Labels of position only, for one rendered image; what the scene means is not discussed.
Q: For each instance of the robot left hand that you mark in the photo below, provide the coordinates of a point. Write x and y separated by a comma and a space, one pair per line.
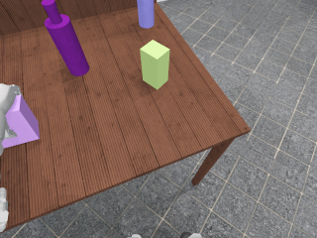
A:
8, 94

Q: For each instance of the sponge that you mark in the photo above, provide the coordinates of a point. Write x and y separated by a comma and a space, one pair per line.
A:
23, 122

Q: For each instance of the table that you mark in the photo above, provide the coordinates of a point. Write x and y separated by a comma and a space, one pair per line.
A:
108, 126

